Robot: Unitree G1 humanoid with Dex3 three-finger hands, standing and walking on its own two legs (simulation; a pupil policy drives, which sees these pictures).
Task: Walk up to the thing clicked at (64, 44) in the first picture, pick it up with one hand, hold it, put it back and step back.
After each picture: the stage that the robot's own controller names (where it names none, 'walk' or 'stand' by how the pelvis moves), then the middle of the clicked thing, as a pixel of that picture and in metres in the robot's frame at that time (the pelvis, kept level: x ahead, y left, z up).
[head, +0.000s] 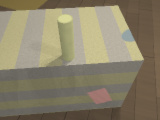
stand; (67, 40) +0.62 +0.10 -0.03
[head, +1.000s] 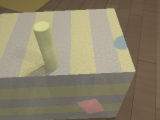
walk; (47, 48) +0.54 +0.19 +0.00
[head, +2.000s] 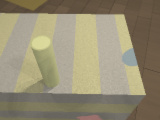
stand; (47, 64) +0.43 +0.16 +0.00
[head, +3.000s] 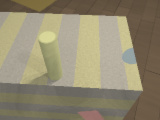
stand; (52, 58) +0.48 +0.15 -0.02
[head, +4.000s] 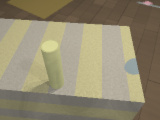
stand; (54, 67) +0.46 +0.14 -0.02
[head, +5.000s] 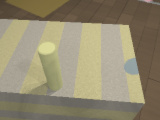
stand; (52, 68) +0.44 +0.15 -0.03
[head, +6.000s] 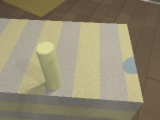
stand; (50, 68) +0.44 +0.16 -0.03
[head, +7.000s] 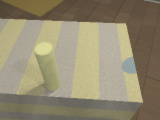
stand; (49, 69) +0.44 +0.16 -0.03
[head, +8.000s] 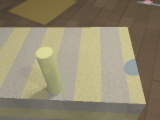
rise first; (51, 72) +0.43 +0.18 -0.02
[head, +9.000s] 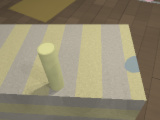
go down; (52, 69) +0.44 +0.18 -0.02
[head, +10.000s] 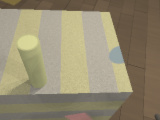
go down; (34, 65) +0.43 +0.17 -0.01
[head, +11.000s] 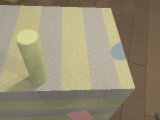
go down; (34, 60) +0.44 +0.17 +0.01
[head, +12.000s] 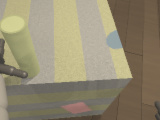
close in; (23, 51) +0.44 +0.18 +0.04
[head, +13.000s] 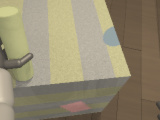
close; (17, 48) +0.45 +0.19 +0.05
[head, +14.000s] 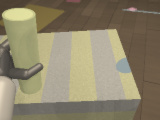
lift; (26, 56) +0.33 +0.17 +0.21
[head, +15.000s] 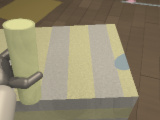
hold; (25, 66) +0.32 +0.18 +0.17
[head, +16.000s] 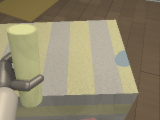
hold; (27, 69) +0.32 +0.18 +0.14
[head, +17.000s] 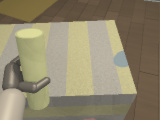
crouch; (35, 72) +0.32 +0.16 +0.13
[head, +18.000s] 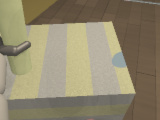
crouch; (15, 37) +0.41 +0.21 +0.20
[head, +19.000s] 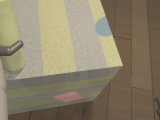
lower; (7, 36) +0.49 +0.19 +0.04
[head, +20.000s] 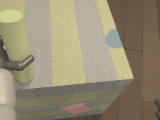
lower; (18, 50) +0.44 +0.19 +0.05
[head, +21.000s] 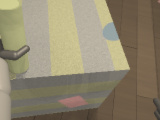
lower; (14, 40) +0.47 +0.19 +0.06
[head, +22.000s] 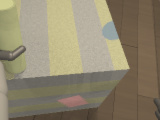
lower; (10, 40) +0.47 +0.20 +0.07
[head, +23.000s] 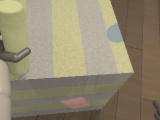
loosen; (15, 42) +0.46 +0.20 +0.06
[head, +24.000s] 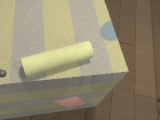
withdraw; (58, 57) +0.44 +0.05 -0.03
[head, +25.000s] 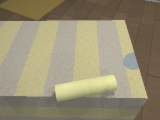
sink last; (85, 87) +0.39 +0.02 -0.07
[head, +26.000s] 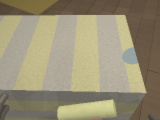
stand; (86, 111) +0.32 +0.02 -0.17
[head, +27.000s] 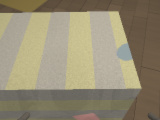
stand; out of the picture +0.30 -0.17 -0.68
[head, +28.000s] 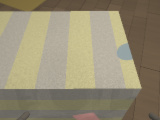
stand; out of the picture +0.32 -0.18 -0.68
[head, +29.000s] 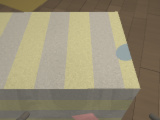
stand; out of the picture +0.32 -0.18 -0.68
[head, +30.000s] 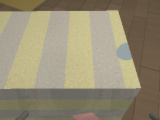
stand; out of the picture +0.32 -0.18 -0.68
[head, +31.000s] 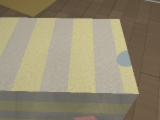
stand; out of the picture +0.32 -0.19 -0.72
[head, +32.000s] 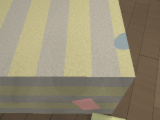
walk; out of the picture +0.36 -0.17 -0.72
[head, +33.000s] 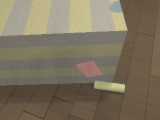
walk; (108, 86) +0.64 -0.17 -0.71
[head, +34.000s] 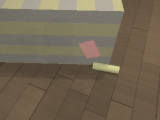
stand; (105, 67) +0.90 -0.20 -0.72
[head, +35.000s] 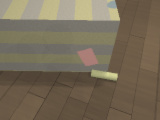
stand; (103, 75) +0.88 -0.20 -0.74
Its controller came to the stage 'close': yes
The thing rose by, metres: 0.21
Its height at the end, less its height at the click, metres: -0.72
